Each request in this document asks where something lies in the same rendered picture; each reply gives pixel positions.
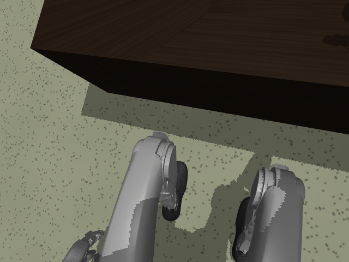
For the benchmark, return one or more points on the left robot foot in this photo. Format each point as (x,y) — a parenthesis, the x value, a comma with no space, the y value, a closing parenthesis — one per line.
(173,214)

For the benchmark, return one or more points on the right robot foot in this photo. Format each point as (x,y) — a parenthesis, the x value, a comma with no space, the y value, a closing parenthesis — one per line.
(238,255)

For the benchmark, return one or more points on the left robot hand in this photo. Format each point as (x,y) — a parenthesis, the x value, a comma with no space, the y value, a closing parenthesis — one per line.
(80,252)

